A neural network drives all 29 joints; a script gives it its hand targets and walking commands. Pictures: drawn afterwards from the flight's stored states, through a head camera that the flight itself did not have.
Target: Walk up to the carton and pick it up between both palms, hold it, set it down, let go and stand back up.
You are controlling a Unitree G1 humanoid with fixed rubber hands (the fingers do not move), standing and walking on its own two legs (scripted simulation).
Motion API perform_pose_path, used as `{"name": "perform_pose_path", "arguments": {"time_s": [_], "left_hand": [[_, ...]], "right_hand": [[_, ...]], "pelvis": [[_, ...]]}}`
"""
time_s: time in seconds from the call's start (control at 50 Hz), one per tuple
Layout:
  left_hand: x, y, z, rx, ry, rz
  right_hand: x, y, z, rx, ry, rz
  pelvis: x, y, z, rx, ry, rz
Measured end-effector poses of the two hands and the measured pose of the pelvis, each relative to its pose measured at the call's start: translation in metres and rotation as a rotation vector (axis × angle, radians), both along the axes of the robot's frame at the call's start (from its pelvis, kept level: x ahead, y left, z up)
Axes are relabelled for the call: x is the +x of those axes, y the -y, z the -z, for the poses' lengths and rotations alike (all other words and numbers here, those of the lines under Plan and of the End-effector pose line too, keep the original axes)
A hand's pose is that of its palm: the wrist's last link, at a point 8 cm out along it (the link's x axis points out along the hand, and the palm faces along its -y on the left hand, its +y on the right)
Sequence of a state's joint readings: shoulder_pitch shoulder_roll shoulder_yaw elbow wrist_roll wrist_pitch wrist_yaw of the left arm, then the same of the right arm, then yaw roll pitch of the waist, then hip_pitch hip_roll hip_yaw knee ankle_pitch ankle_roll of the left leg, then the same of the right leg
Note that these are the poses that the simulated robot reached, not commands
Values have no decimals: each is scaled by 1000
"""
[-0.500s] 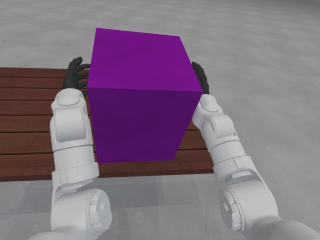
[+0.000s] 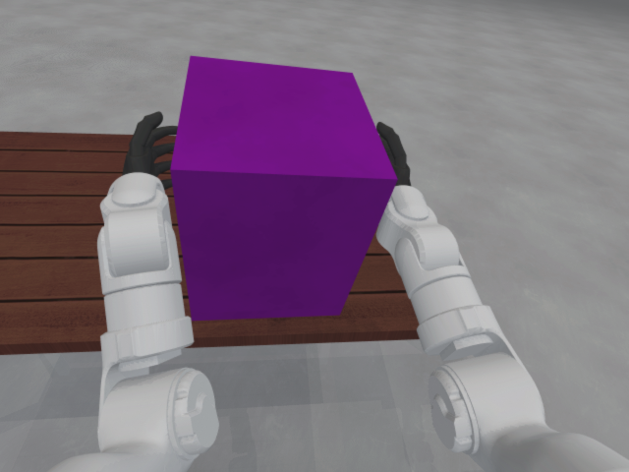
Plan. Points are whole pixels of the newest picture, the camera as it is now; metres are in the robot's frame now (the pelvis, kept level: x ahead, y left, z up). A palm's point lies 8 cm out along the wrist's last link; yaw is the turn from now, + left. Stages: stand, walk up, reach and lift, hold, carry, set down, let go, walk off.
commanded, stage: hold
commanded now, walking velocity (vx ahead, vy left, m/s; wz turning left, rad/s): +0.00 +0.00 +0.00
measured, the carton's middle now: (271, 197) +0.39 +0.01 +0.19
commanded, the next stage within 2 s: set down in 0.68 s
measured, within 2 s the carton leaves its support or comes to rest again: neither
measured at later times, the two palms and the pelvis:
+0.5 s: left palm (144, 183) +0.36 +0.16 +0.23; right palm (391, 188) +0.36 -0.13 +0.22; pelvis +0.00 +0.00 +0.00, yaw +0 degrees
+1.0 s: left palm (127, 171) +0.38 +0.17 +0.24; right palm (374, 176) +0.38 -0.12 +0.22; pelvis +0.01 +0.00 +0.00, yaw +0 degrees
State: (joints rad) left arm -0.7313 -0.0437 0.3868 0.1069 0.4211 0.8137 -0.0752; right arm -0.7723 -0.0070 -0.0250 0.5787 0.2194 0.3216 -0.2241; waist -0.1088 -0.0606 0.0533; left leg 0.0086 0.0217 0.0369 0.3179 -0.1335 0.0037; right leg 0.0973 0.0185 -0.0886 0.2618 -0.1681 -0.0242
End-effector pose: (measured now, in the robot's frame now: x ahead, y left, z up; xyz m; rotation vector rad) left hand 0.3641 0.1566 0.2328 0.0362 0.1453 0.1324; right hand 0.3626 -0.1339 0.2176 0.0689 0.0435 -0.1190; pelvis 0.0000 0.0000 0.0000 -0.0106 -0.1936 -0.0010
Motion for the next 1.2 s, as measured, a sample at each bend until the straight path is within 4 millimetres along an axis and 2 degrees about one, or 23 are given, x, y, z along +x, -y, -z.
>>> {"name": "perform_pose_path", "arguments": {"time_s": [0.2, 0.5, 0.78, 0.88, 1.0, 1.08, 1.2], "left_hand": [[0, -2, -4, 1, 10, -1], [1, -1, 3, -6, 2, 8], [0, -1, -5, 4, 17, 1], [5, -7, -2, -6, 29, -1], [11, -18, -7, 9, 106, -15], [18, -24, 0, 25, 120, -16], [28, -24, 36, 27, 71, -10]], "right_hand": [[1, -2, -4, -5, 9, 1], [-1, -1, 0, -10, 1, 8], [0, -1, -3, -13, 16, 3], [5, -7, -2, -37, 29, 2], [18, -18, -6, -61, 109, -14], [27, -24, 3, -80, 127, -17], [34, -24, 39, -89, 85, -15]], "pelvis": [[0, -1, 0, 0, -1, 2], [1, -3, 0, -2, 3, 2], [0, -3, 0, 1, -3, 3], [3, -3, 0, 5, -10, 6], [8, -3, -1, 5, -18, 1], [11, -3, -1, 5, -14, -4], [18, -3, -2, 4, -20, -14]]}}
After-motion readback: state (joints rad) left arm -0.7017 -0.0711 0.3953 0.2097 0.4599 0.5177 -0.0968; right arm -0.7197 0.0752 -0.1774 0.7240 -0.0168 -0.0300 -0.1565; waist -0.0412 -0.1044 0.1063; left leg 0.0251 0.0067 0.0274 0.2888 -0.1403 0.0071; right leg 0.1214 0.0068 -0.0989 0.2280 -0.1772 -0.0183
